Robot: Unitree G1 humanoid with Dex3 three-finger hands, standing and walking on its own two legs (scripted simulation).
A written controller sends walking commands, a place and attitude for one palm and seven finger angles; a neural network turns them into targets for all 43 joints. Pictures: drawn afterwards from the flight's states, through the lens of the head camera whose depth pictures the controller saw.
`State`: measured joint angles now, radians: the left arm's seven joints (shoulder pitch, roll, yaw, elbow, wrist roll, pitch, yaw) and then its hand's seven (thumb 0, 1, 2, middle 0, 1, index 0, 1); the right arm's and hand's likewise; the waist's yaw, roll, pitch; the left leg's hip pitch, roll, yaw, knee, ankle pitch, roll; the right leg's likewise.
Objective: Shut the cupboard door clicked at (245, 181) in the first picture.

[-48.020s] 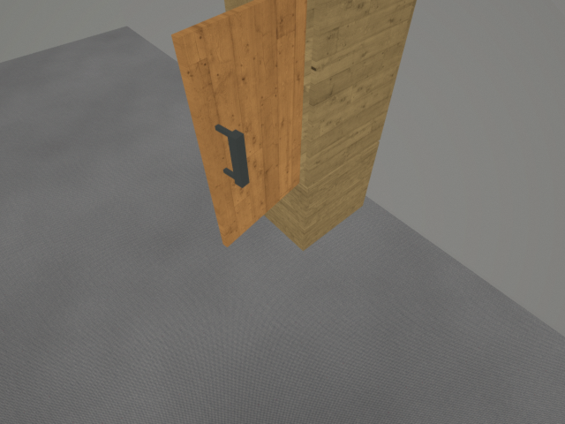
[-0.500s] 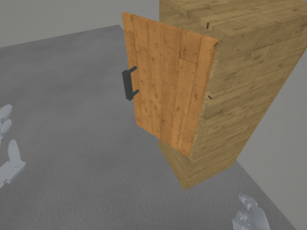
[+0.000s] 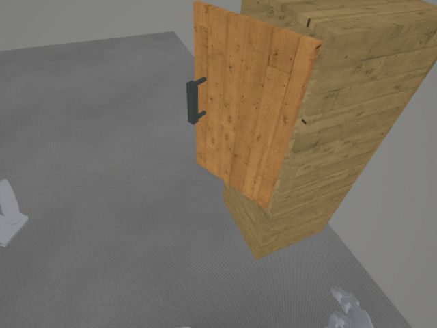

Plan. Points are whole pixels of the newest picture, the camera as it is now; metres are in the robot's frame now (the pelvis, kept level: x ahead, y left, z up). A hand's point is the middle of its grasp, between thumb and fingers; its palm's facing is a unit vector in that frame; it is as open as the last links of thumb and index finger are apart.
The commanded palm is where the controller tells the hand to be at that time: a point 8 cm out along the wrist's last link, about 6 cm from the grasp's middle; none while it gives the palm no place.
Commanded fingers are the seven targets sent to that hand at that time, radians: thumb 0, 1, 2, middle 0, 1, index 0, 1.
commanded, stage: step back with the hand held close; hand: left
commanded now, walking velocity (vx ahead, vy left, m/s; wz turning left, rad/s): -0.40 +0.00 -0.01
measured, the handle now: (197, 100) +0.74 +0.11 +0.01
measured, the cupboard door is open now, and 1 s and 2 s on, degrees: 26 26 26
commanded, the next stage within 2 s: stop stepping back and stand still in 0.46 s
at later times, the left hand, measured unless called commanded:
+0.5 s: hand (32, 267) +0.14 +0.22 +0.19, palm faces +0.31 -0.84 -0.44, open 7.5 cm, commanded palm +0.07 +0.28 +0.20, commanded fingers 0.00 0.90 0.90 -0.20 -0.30 -0.20 -0.30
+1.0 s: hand out of the picture +0.07 +0.27 +0.19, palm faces +0.37 -0.83 -0.42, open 7.5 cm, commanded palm +0.01 +0.32 +0.20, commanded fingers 0.00 0.90 0.90 -0.20 -0.30 -0.20 -0.30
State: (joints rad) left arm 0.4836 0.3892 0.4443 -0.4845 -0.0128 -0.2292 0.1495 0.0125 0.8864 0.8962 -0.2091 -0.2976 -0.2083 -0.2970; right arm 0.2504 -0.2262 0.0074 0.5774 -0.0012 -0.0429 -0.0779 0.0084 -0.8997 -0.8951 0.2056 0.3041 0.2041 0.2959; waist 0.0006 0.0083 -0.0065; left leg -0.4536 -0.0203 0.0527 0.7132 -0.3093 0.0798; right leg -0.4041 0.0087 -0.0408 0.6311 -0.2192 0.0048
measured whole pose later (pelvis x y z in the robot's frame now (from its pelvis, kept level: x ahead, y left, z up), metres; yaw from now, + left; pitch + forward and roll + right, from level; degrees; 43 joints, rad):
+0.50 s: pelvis -0.09 -0.02 +0.01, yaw -3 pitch +4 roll -4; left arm 0.48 0.45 0.41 -0.56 -0.07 -0.26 0.12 0.01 0.89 0.90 -0.21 -0.30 -0.21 -0.30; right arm 0.08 -0.17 0.01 0.63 0.00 -0.10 -0.06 0.01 -0.90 -0.89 0.21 0.30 0.21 0.30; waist 0.00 0.02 0.01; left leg -0.55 0.07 0.06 0.44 0.04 0.05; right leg -0.18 0.12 0.02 0.48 -0.36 -0.02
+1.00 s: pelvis -0.14 +0.02 +0.02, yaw -1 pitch +2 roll -2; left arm 0.57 0.44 0.42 -0.54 -0.05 -0.18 0.16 0.02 0.89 0.90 -0.21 -0.30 -0.20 -0.30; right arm 0.28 -0.14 0.06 0.62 -0.02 -0.13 -0.08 0.01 -0.90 -0.90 0.20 0.30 0.20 0.30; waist -0.05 -0.04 -0.06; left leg -0.38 -0.03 0.03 0.40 -0.07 0.03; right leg -0.16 0.06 -0.01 0.41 -0.31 -0.03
